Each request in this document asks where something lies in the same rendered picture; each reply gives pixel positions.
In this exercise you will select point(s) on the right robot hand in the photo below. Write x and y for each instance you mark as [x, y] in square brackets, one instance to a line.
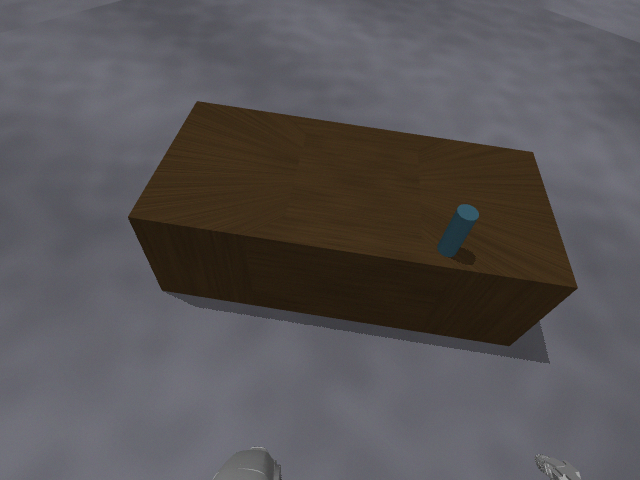
[556, 469]

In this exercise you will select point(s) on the can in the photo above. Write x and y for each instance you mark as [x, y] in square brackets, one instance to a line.
[459, 227]

